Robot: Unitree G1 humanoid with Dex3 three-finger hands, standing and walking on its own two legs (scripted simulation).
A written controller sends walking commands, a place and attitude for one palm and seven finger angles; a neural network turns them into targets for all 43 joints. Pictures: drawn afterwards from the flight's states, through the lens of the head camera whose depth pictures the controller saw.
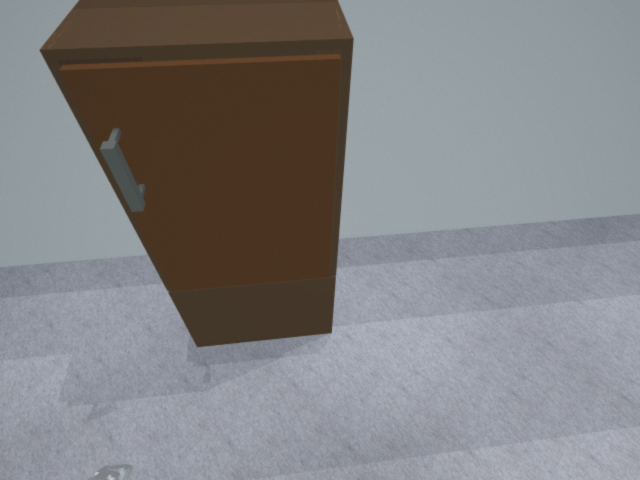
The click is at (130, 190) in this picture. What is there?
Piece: cupboard door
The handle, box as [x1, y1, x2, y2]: [100, 128, 145, 211]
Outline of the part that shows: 113,128 109,139 107,141 103,141 100,150 131,210 143,210 145,203 142,197 145,187 143,184 139,184 137,186 117,144 120,131 118,128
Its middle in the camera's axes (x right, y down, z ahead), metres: -0.34 -0.12 +0.68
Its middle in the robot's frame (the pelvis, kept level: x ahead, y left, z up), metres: +0.58 +0.37 +0.03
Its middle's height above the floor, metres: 0.80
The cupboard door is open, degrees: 0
